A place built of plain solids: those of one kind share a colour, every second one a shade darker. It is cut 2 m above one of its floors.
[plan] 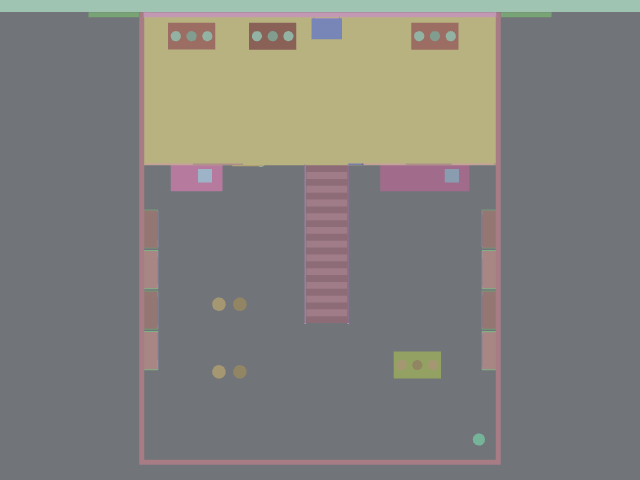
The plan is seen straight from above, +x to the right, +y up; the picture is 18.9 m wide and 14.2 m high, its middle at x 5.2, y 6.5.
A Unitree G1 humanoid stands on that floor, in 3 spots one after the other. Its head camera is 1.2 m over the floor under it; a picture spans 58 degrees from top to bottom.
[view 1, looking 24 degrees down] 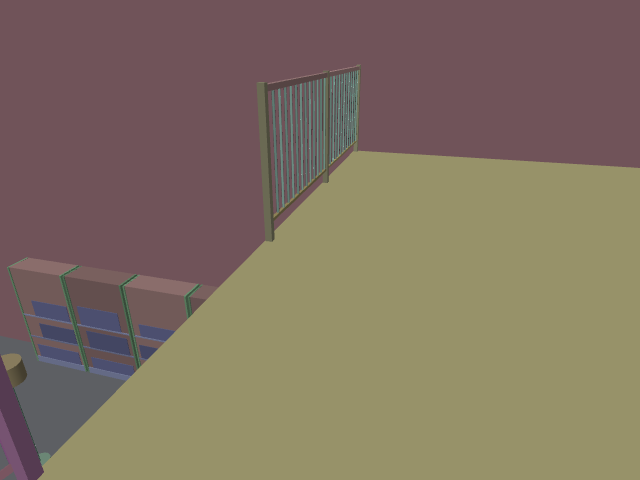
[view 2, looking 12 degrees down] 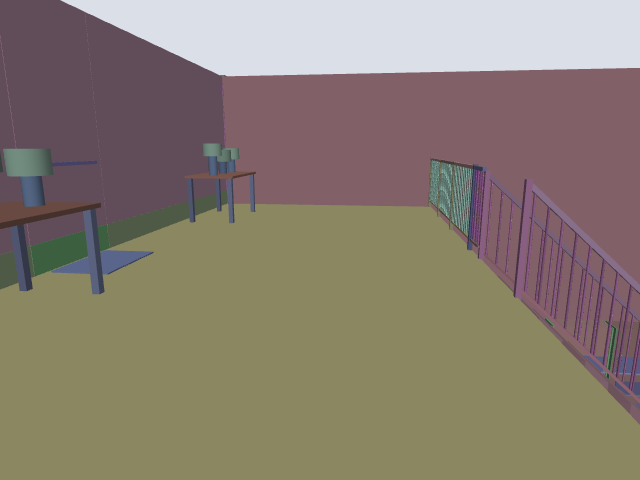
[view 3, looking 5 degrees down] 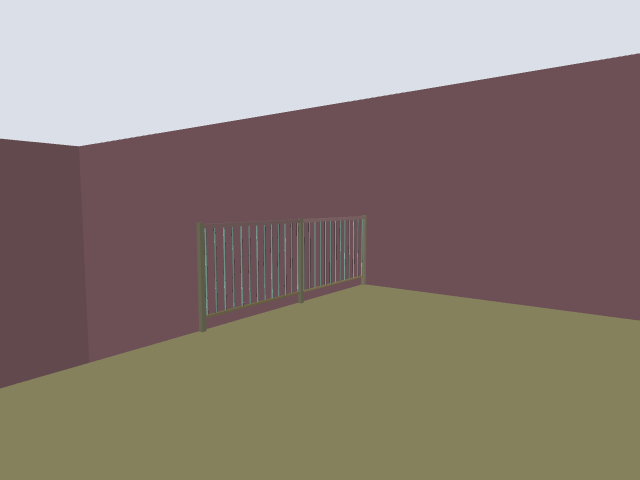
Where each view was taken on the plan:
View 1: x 5.40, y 9.81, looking -164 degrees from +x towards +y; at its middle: upper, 2.95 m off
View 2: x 1.20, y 9.91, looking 7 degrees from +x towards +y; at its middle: upper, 5.77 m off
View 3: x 5.40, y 11.99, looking -143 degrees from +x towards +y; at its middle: upper_guard_bar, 5.42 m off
